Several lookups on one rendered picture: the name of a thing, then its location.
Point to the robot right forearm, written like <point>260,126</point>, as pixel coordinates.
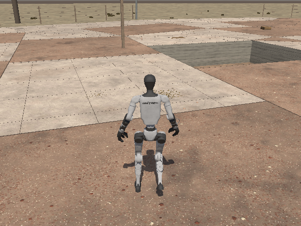
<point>174,123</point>

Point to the robot right shin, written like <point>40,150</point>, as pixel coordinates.
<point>159,169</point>

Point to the left robot upper arm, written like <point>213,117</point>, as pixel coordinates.
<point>132,107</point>

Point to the humanoid robot torso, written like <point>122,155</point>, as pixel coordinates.
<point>150,108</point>

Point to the right robot upper arm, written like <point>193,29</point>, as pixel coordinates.
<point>167,106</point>

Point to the robot left forearm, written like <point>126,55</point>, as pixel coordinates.
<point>124,124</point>

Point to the left robot hand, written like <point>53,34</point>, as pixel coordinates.
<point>119,135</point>

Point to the right robot hand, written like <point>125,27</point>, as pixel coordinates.
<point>176,131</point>

